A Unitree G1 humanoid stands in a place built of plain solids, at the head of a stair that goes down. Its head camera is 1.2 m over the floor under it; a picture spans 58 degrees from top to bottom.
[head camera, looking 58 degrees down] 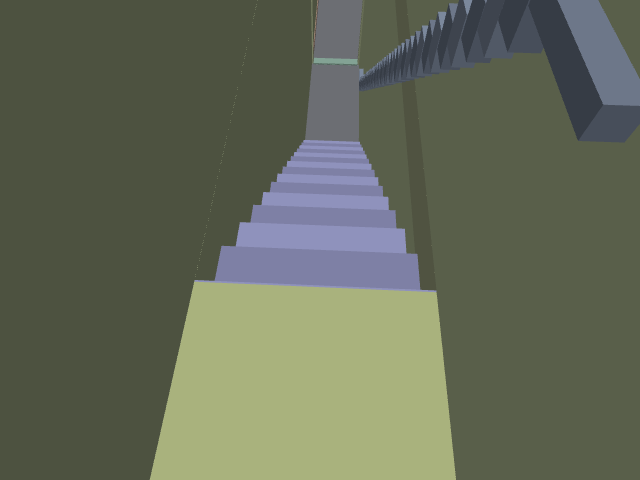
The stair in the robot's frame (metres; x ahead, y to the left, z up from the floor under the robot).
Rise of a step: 0.21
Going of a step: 0.25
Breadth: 0.84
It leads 3 degrees to the right of straight ahead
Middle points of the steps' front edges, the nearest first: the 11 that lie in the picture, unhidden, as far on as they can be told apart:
0.59 0.02 0.00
0.84 0.00 -0.21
1.09 -0.01 -0.42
1.34 -0.02 -0.63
1.60 -0.03 -0.84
1.85 -0.05 -1.05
2.10 -0.06 -1.26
2.36 -0.07 -1.47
2.61 -0.08 -1.68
2.86 -0.09 -1.89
3.11 -0.11 -2.10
